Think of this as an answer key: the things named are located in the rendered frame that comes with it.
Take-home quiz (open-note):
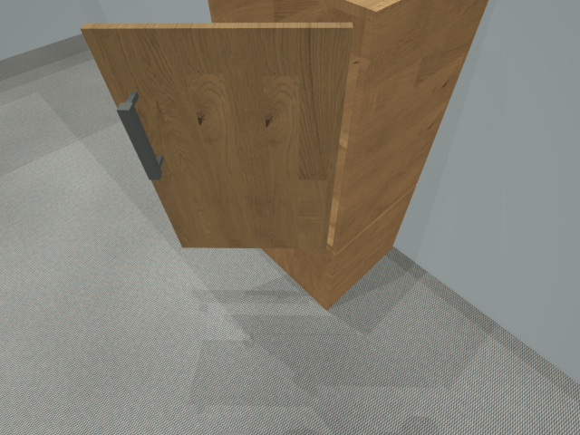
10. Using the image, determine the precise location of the cupboard door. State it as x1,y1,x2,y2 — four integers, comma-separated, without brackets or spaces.
81,23,353,249

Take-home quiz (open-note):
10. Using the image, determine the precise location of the handle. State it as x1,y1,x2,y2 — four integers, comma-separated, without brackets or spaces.
116,92,164,180

